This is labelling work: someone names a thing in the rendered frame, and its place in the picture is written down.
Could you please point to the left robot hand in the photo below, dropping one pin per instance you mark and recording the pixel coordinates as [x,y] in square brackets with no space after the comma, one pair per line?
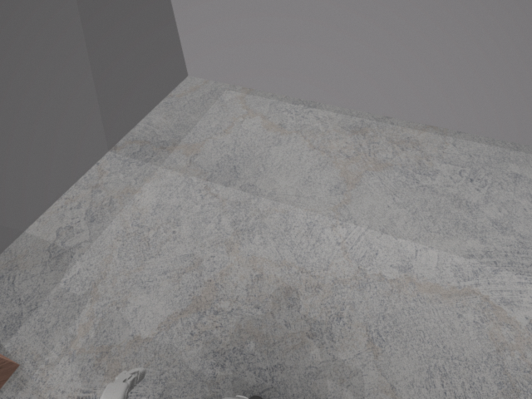
[123,384]

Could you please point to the cabinet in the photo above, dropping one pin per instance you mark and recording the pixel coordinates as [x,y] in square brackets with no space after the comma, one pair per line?
[7,368]

